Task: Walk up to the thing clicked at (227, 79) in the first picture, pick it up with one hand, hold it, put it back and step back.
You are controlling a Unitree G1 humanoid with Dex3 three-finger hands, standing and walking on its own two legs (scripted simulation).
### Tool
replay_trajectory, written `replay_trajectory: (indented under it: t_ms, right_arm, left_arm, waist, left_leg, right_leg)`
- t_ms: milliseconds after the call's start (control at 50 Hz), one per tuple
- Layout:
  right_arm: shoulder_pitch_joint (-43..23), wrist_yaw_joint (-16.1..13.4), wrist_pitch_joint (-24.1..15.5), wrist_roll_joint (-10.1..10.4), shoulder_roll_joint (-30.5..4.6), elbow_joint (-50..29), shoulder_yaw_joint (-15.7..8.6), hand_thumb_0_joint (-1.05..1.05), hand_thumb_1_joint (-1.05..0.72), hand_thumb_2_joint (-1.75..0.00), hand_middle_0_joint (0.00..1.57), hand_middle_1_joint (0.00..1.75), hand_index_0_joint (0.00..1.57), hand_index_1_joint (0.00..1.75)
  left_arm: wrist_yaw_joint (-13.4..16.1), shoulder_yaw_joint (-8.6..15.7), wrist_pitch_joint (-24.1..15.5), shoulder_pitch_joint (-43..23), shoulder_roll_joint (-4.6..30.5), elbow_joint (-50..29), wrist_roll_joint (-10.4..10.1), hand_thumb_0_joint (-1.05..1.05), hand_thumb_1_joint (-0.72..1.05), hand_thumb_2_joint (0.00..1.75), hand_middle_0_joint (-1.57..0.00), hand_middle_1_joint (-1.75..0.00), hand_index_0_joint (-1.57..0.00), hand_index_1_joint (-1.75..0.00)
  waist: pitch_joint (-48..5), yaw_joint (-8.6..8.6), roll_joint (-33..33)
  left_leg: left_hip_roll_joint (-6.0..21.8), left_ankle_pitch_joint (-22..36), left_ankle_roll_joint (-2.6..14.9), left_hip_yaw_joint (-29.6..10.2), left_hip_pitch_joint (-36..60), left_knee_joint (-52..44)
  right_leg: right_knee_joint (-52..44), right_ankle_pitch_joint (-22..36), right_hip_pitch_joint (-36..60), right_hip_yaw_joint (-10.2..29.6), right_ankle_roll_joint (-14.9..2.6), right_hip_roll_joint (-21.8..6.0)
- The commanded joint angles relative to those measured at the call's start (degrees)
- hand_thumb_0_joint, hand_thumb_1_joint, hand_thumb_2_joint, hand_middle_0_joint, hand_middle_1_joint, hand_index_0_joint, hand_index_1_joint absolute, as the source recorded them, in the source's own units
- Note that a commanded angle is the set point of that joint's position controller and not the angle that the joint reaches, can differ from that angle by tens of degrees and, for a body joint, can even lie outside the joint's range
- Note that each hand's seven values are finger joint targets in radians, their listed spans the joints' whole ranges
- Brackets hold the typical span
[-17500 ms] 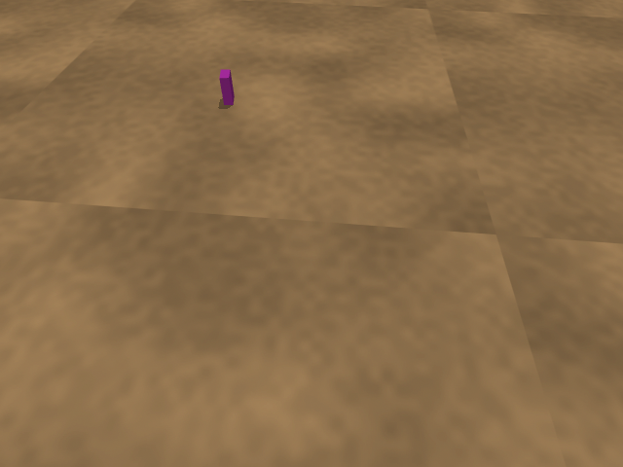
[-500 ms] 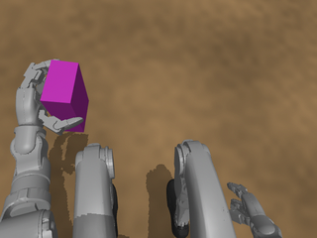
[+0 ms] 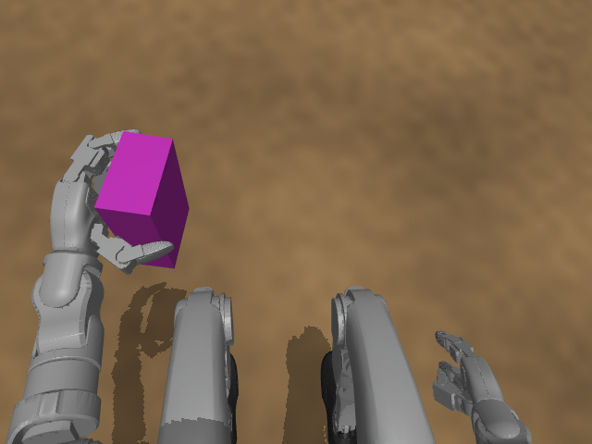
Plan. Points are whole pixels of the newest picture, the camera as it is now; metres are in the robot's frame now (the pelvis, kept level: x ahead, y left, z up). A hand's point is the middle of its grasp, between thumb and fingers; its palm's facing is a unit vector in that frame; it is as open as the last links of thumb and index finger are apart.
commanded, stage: lift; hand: left
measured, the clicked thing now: (152, 208) +0.40 +0.19 -0.02
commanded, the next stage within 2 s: hold in 1.68 s
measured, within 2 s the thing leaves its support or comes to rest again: neither
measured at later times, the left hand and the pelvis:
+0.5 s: hand (57, 133) +0.38 +0.20 +0.18, palm faces +0.05 -1.00 -0.03, open 13.7 cm; pelvis +0.03 +0.00 +0.15, yaw +3 degrees
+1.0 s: hand out of the picture +0.38 +0.19 +0.26, palm faces +0.03 -1.00 -0.02, open 13.7 cm; pelvis +0.05 +0.01 +0.23, yaw +3 degrees
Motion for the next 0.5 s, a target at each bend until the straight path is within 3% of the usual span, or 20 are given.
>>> replay_trajectory:
  t_ms: [0,40,80,120,160,180,220,240,260,300,320,400,420,440,480]
  right_arm:
    - [4.11,-0.93,-2.09,0.85,-9.95,-5.88,-3.69,0.0,-0.91,-0.9,0.2,0.3,0.2,0.3]
    - [3.95,-1.23,-2.05,1.14,-9.98,-6.63,-3.77,0.0,-0.91,-0.9,0.2,0.3,0.2,0.3]
    - [4.11,-1.55,-2.1,1.49,-9.6,-7.1,-3.76,0.0,-0.91,-0.9,0.2,0.3,0.2,0.3]
    - [4.26,-1.74,-2.4,1.44,-9.09,-6.79,-3.48,0.0,-0.92,-0.9,0.2,0.3,0.2,0.3]
    - [4.75,-2.06,-2.73,1.67,-8.52,-7.01,-3.2,0.0,-0.92,-0.9,0.2,0.3,0.2,0.3]
    - [4.94,-2.25,-2.79,1.78,-8.27,-6.93,-3.16,0.0,-0.92,-0.9,0.2,0.3,0.2,0.3]
    - [5.17,-2.47,-3.03,1.81,-7.66,-7.11,-2.93,0.0,-0.91,-0.9,0.2,0.3,0.2,0.3]
    - [4.75,-2.64,-3.25,2.01,-7.43,-7.29,-2.81,0.0,-0.92,-0.9,0.2,0.3,0.2,0.3]
    - [5.48,-2.73,-3.46,1.97,-7.26,-6.96,-2.83,0.0,-0.91,-0.9,0.2,0.3,0.2,0.3]
    - [5.74,-3.03,-3.83,2.02,-7.22,-6.28,-2.57,0.0,-0.91,-0.9,0.2,0.3,0.2,0.3]
    - [5.8,-2.99,-4.09,1.95,-7.19,-6.31,-2.69,0.0,-0.91,-0.9,0.2,0.3,0.2,0.3]
    - [6.2,-2.99,-4.39,1.76,-6.93,-6.42,-2.58,0.0,-0.91,-0.9,0.2,0.3,0.2,0.3]
    - [6.38,-3.01,-4.43,1.67,-6.55,-6.54,-2.44,0.0,-0.91,-0.9,0.2,0.3,0.2,0.3]
    - [6.61,-2.92,-4.55,1.75,-6.58,-6.38,-2.28,0.0,-0.91,-0.9,0.2,0.3,0.2,0.3]
    - [6.63,-2.87,-4.96,1.69,-6.8,-6.23,-2.35,0.0,-0.91,-0.9,0.2,0.3,0.2,0.3]
  left_arm:
    - [1.38,2.05,-2.73,-11.41,8.33,-18.54,-2.38,0.0,0.1,1.16,-1.15,-1.3,-1.17,-1.3]
    - [2.06,1.68,-1.62,-10.35,8.32,-20.39,-1.98,0.0,0.12,1.15,-1.15,-1.31,-1.17,-1.3]
    - [2.74,2.83,-0.8,-8.96,9.71,-23.46,-2.06,0.0,0.13,1.17,-1.16,-1.32,-1.18,-1.31]
    - [2.79,0.7,0.11,-8.17,7.87,-24.49,-2.36,0.0,0.09,1.15,-1.16,-1.31,-1.17,-1.31]
    - [3.47,1.0,0.8,-8.43,8.55,-28.28,-2.71,0.0,0.09,1.17,-1.18,-1.33,-1.19,-1.33]
    - [3.82,0.79,1.69,-4.92,7.56,-25.61,-2.56,0.0,0.09,1.15,-1.18,-1.32,-1.2,-1.32]
    - [4.45,1.05,2.26,-5.64,8.11,-26.85,-2.37,0.0,0.09,1.16,-1.16,-1.31,-1.17,-1.31]
    - [4.38,-0.51,2.77,-3.44,6.11,-25.2,-2.63,0.0,0.08,1.15,-1.17,-1.31,-1.18,-1.31]
    - [4.71,-0.31,2.66,-5.98,7.31,-29.25,-2.58,0.0,0.08,1.15,-1.17,-1.31,-1.18,-1.31]
    - [4.85,-1.53,3.65,-2.16,4.84,-22.04,-2.25,0.0,0.12,1.17,-1.17,-1.3,-1.18,-1.31]
    - [5.15,-0.89,3.32,-4.88,5.87,-24.71,-2.23,0.0,0.12,1.16,-1.17,-1.3,-1.18,-1.31]
    - [5.65,-0.91,2.68,-5.65,6.12,-23.11,-1.25,0.0,0.13,1.17,-1.18,-1.3,-1.19,-1.31]
    - [5.66,-1.36,2.41,-6.14,6.62,-24.33,-0.93,0.0,0.14,1.16,-1.19,-1.31,-1.2,-1.32]
    - [5.28,-2.59,2.75,-2.79,4.67,-19.97,-0.86,0.0,0.13,1.17,-1.2,-1.32,-1.21,-1.32]
    - [4.85,-1.87,2.01,-6.61,5.89,-22.52,-1.19,0.0,0.13,1.16,-1.2,-1.31,-1.2,-1.32]
  waist:
    - [-33.88,0.15,6.09]
    - [-33.42,0.26,6.59]
    - [-34.1,0.98,6.12]
    - [-34.04,0.31,6.44]
    - [-33.36,0.33,6.14]
    - [-32.71,0.35,4.66]
    - [-31.39,-0.05,3.52]
    - [-29.67,-0.59,2.27]
    - [-29.52,-0.17,3.85]
    - [-26.21,-1.42,1.91]
    - [-25.87,-0.73,2.79]
    - [-22.52,-0.23,4.19]
    - [-22.89,0.23,5.0]
    - [-21.37,-0.6,3.68]
    - [-21.06,0.26,5.21]
  left_leg:
    - [-1.7,6.56,2.18,-0.11,32.66,-19.61]
    - [-1.48,6.48,1.93,-0.79,36.16,-22.43]
    - [-1.48,7.81,1.88,-0.91,38.92,-24.36]
    - [-1.51,11.2,1.93,-0.69,42.31,-25.71]
    - [-1.8,11.34,1.96,-0.41,43.51,-27.96]
    - [-1.73,12.2,2.08,-0.38,44.72,-28.95]
    - [-2.0,12.62,2.3,0.54,44.21,-30.25]
    - [-2.04,12.0,2.37,0.58,44.61,-31.31]
    - [-2.07,11.93,2.11,0.76,46.43,-32.7]
    - [-1.92,13.17,2.24,0.37,48.07,-34.36]
    - [-2.09,13.37,2.09,0.45,48.71,-35.41]
    - [-2.08,12.79,1.62,0.25,53.29,-40.55]
    - [-2.14,13.2,1.46,0.54,55.1,-41.74]
    - [-2.14,13.85,1.5,0.28,55.83,-42.8]
    - [-2.01,13.86,1.24,0.15,58.83,-45.27]
  right_leg:
    - [-18.88,10.11,19.43,-0.48,-2.89,1.26]
    - [-20.65,10.17,20.59,-0.62,-2.86,1.08]
    - [-22.64,11.35,23.49,-0.42,-2.69,1.05]
    - [-24.66,14.06,25.96,-0.21,-2.44,1.0]
    - [-27.58,14.71,29.84,-0.01,-2.25,1.02]
    - [-28.98,15.47,31.41,0.0,-2.06,1.04]
    - [-32.29,16.4,36.04,0.82,-1.68,1.05]
    - [-33.72,16.15,36.97,1.07,-1.6,1.01]
    - [-35.1,15.96,38.15,1.46,-1.7,0.95]
    - [-36.7,17.44,39.58,0.93,-1.55,1.0]
    - [-37.3,17.63,40.37,0.88,-1.75,1.01]
    - [-41.05,16.73,42.85,0.68,-2.04,0.69]
    - [-42.4,16.93,44.6,0.93,-2.06,0.69]
    - [-43.04,17.77,45.56,0.36,-2.02,0.72]
    - [-44.44,17.78,46.57,0.24,-2.2,0.75]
